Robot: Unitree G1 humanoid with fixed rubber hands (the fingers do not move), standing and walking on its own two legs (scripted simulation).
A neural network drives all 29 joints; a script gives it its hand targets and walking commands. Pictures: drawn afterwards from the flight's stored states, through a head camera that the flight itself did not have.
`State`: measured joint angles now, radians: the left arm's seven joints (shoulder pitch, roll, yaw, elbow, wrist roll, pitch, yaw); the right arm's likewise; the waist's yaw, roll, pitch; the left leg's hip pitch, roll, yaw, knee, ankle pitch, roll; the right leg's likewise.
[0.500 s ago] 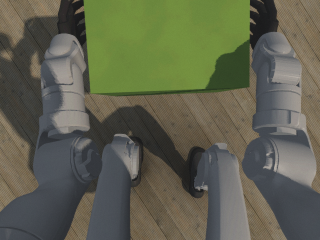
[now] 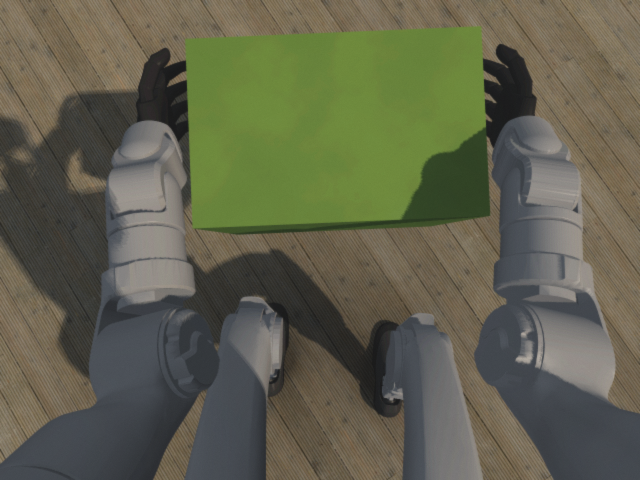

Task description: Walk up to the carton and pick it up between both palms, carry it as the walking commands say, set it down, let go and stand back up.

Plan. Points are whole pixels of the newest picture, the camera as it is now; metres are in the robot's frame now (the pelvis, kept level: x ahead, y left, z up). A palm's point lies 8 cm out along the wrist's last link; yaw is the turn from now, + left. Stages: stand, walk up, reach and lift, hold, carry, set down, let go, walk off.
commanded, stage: reach and lift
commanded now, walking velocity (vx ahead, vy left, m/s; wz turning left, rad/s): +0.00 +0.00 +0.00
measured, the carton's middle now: (333, 152) +0.48 +0.04 -0.13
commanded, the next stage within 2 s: none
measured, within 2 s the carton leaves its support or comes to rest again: neither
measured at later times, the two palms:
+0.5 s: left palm (129, 116) +0.45 +0.22 +0.01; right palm (554, 107) +0.49 -0.15 +0.01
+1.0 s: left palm (85, 107) +0.43 +0.22 +0.08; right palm (612, 94) +0.47 -0.16 +0.08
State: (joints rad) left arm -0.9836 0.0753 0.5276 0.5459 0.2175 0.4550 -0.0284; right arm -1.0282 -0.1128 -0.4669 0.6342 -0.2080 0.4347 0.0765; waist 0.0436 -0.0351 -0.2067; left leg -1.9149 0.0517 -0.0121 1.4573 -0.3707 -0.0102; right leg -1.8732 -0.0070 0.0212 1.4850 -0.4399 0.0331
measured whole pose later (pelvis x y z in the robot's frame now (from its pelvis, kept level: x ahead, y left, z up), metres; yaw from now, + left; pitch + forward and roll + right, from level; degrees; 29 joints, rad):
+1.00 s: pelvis +0.04 +0.00 +0.12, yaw +1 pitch +37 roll -1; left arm -0.68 -0.04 0.54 0.42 0.28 0.45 -0.07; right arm -0.73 0.01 -0.46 0.50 -0.28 0.44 0.11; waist 0.03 -0.03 -0.21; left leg -1.35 0.05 0.00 0.96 -0.26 -0.02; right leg -1.31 -0.01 0.01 0.99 -0.32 0.02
